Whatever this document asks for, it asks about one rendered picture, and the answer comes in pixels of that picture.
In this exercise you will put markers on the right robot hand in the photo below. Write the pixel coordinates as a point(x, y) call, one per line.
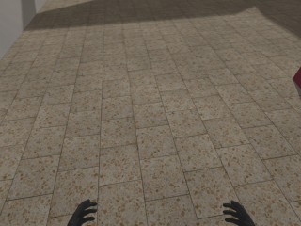
point(244, 218)

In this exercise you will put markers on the left robot hand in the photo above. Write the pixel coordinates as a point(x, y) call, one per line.
point(77, 218)

